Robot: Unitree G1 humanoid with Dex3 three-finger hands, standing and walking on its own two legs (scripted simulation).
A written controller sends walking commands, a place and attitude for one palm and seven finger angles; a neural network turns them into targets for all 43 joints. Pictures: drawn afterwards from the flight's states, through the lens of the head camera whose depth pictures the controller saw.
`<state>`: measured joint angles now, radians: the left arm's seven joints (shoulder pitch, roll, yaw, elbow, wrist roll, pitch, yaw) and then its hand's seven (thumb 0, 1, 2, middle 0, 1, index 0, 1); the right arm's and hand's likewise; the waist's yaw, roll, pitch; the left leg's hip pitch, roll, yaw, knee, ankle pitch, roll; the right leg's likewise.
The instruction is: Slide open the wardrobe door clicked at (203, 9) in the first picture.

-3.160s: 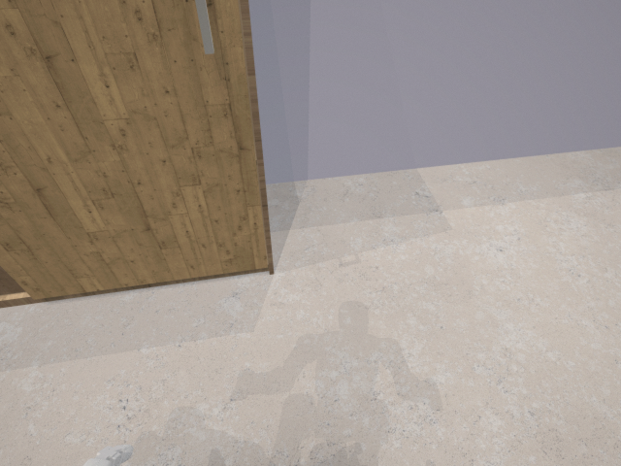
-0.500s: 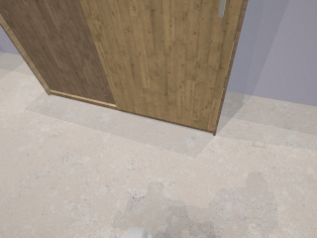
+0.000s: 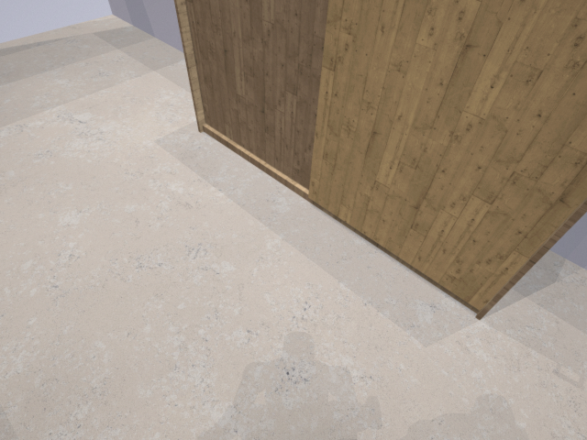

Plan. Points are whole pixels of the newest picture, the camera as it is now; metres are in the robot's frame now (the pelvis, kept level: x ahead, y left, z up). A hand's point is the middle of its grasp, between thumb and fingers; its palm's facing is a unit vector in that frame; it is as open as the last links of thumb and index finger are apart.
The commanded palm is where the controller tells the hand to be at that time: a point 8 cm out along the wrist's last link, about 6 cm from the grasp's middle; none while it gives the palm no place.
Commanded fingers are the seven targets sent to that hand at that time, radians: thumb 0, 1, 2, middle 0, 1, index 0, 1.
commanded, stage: walk to a spot facing it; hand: right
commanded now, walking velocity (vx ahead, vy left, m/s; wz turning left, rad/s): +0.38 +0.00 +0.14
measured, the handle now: out of the picture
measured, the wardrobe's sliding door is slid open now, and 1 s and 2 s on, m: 0.00 0.00 0.00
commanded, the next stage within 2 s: turn to face it in 0.24 s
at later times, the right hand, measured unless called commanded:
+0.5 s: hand (441, 418) +0.22 -0.23 -0.19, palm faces -0.04 +0.99 -0.16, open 7.4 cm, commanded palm none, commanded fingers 0.00 -0.90 -0.90 0.20 0.30 0.20 0.30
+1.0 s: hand (418, 333) +0.35 -0.20 -0.14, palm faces +0.19 +0.95 -0.24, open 7.4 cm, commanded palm none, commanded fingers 0.00 -0.90 -0.90 0.20 0.30 0.20 0.30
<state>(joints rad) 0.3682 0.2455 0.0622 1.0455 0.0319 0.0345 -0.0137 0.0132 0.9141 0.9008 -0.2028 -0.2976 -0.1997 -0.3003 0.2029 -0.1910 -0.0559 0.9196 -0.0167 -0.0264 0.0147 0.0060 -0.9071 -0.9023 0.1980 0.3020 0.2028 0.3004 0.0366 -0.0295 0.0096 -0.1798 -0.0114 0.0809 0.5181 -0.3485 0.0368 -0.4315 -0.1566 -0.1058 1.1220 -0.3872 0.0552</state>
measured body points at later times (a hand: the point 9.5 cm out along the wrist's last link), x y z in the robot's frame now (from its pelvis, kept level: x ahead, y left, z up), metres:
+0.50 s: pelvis +0.21 -0.05 +0.00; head +0.24 -0.08 +0.45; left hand +0.26 +0.19 -0.13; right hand +0.22 -0.29 -0.17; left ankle +0.13 +0.08 -0.64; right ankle +0.27 -0.11 -0.73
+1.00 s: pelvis +0.26 +0.00 +0.00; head +0.28 +0.02 +0.45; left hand +0.31 +0.24 -0.16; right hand +0.34 -0.25 -0.12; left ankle +0.28 +0.10 -0.73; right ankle +0.23 -0.11 -0.66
